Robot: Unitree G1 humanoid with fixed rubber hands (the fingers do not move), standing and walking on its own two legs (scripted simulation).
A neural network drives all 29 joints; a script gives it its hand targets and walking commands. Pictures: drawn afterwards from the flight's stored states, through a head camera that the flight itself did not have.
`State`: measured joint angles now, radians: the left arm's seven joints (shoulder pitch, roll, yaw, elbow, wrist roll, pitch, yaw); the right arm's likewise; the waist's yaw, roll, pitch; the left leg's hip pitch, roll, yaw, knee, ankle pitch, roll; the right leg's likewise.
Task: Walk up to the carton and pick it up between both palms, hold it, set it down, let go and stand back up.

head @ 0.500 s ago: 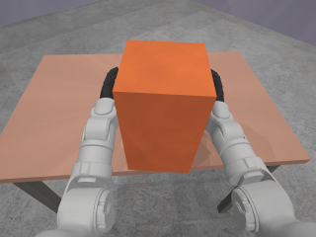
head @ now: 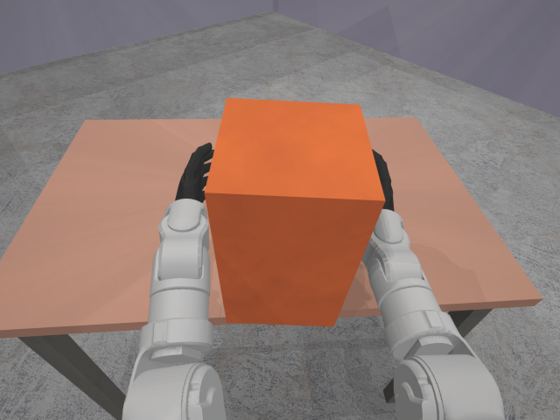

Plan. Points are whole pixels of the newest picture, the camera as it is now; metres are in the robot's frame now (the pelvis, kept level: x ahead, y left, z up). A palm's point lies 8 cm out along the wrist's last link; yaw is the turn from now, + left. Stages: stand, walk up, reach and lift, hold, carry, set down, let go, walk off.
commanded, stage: reach and lift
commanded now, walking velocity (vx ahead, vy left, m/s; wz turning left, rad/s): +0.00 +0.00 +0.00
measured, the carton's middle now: (286, 225) +0.36 -0.03 +0.11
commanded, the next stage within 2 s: none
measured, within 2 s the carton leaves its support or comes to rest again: leaves its support in 0.30 s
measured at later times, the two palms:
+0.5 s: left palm (192, 187) +0.38 +0.10 +0.17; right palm (386, 197) +0.35 -0.16 +0.16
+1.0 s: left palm (173, 171) +0.37 +0.12 +0.21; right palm (381, 173) +0.36 -0.15 +0.20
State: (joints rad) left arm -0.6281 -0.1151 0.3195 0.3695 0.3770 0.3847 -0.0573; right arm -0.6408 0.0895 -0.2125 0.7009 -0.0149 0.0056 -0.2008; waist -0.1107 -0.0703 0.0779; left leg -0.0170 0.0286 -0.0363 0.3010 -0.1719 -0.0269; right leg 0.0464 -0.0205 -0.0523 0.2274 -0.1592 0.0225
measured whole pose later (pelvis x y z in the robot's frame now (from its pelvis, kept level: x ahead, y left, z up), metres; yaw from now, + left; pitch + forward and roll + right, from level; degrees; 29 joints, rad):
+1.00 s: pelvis -0.02 +0.00 +0.00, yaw -1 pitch -8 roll -1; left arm -0.76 -0.07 0.29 0.27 0.34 0.67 0.01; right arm -0.80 -0.04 -0.03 0.72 0.23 0.20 -0.25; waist -0.10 -0.08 0.04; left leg -0.03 0.03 -0.02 0.35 -0.18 -0.02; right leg 0.03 -0.02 -0.05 0.27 -0.16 0.02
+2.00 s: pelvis -0.01 +0.00 +0.00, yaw -1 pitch -4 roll -2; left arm -1.00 0.04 0.35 0.46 0.23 0.87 0.02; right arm -1.11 -0.15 0.06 0.83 0.43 0.55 -0.35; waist -0.10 -0.02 -0.12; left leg -0.11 0.05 -0.03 0.39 -0.20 -0.03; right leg -0.03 0.01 -0.04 0.27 -0.16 0.01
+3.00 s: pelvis -0.02 -0.01 +0.00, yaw +0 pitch -2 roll -2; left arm -1.19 0.07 0.40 0.68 0.24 0.90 0.03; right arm -1.31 -0.20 0.05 1.04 0.46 0.64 -0.34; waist -0.05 0.01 -0.21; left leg -0.18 0.05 -0.06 0.40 -0.18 -0.04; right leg -0.10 0.03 -0.02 0.28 -0.15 0.00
